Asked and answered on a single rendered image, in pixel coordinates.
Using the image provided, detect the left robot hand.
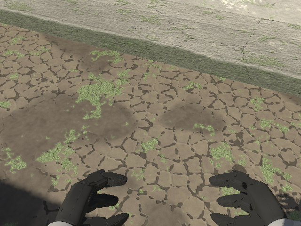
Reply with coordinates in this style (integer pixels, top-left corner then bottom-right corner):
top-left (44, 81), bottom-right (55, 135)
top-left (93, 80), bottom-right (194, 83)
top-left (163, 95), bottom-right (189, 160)
top-left (55, 169), bottom-right (130, 226)

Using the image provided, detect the right robot hand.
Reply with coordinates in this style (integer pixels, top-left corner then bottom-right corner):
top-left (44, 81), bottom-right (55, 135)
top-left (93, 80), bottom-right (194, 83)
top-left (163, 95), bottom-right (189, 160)
top-left (209, 169), bottom-right (287, 226)

